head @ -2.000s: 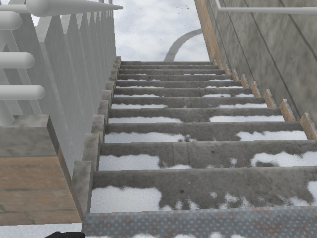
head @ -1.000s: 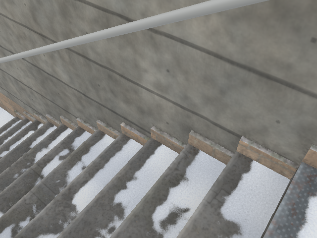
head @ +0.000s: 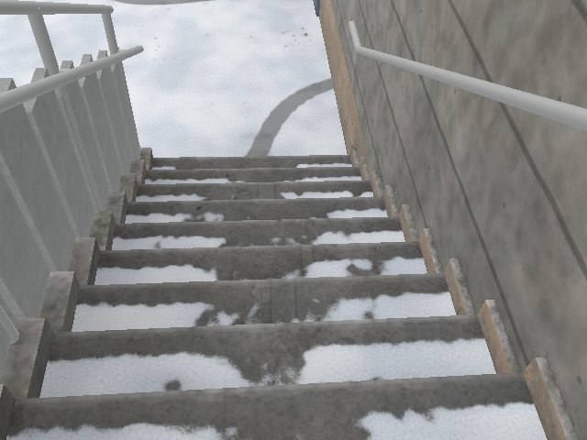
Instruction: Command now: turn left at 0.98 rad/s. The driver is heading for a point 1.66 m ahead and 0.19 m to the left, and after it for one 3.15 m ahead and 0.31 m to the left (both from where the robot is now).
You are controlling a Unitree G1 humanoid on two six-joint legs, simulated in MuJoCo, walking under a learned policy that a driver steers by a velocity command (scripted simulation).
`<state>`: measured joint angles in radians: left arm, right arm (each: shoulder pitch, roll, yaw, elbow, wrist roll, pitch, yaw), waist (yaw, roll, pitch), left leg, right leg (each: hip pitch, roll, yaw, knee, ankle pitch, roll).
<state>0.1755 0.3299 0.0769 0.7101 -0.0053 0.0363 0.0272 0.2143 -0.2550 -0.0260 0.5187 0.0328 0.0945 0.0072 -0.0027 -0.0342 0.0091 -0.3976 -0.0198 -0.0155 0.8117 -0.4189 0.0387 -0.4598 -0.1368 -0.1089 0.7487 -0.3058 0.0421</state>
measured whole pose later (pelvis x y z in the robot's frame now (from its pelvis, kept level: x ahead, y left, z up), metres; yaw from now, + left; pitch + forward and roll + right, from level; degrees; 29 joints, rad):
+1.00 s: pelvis +0.01 -0.07 +0.03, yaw +18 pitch +2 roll +1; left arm 0.33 0.22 0.02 0.67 -0.03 0.07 0.05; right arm 0.14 -0.21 -0.04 0.68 0.01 0.04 -0.05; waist 0.05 0.01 0.01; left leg -0.39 -0.05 -0.14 0.76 -0.42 -0.09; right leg -0.24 0.14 0.16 0.52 -0.29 -0.09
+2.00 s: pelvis +0.20 -0.16 -0.06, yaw +3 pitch +4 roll -1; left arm 0.46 0.23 0.04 0.84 0.00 -0.10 0.02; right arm 0.17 -0.30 -0.07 0.63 0.04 -0.03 0.04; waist 0.04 0.05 -0.01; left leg -0.75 0.00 -0.03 0.86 0.35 0.05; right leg -0.29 -0.11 -0.19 1.09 -0.85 0.04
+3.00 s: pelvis +0.86 +0.04 -0.48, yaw +18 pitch +2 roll -1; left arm 0.62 0.12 0.04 0.96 -0.05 -0.03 0.02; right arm -0.01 -0.16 -0.02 0.54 -0.01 -0.14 0.06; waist 0.12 0.03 -0.03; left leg -0.28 0.02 -0.07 0.49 -0.22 -0.01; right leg -0.26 0.13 0.28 1.68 -0.72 -0.08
